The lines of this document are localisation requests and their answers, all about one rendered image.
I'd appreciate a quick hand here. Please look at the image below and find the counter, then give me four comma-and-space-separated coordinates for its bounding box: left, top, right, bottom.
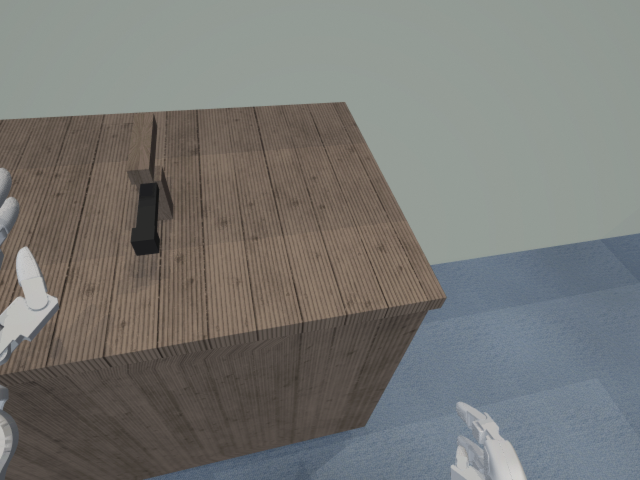
0, 102, 447, 480

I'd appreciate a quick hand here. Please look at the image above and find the tap lever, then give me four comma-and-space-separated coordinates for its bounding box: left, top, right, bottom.
131, 182, 160, 256

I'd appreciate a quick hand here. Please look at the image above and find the robot left hand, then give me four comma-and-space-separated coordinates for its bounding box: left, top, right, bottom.
0, 168, 59, 366

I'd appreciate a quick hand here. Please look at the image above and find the robot right hand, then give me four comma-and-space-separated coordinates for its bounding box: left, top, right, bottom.
451, 402, 527, 480

